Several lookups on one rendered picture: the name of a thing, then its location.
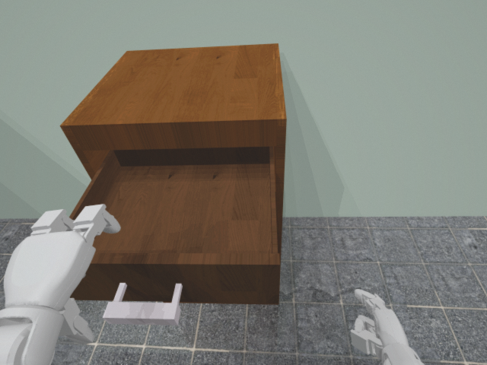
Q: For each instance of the robot right forearm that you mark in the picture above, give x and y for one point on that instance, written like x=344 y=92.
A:
x=400 y=354

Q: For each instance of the robot left hand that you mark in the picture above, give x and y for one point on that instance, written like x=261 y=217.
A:
x=46 y=267

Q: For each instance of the robot left forearm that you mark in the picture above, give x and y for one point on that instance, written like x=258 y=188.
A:
x=28 y=334

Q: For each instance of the robot right hand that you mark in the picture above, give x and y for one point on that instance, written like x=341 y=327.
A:
x=371 y=336

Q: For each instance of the handle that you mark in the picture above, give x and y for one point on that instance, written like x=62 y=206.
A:
x=133 y=313

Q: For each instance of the drawer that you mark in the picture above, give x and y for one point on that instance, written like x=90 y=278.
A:
x=201 y=217

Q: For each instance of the cabinet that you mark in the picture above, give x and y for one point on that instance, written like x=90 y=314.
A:
x=203 y=97

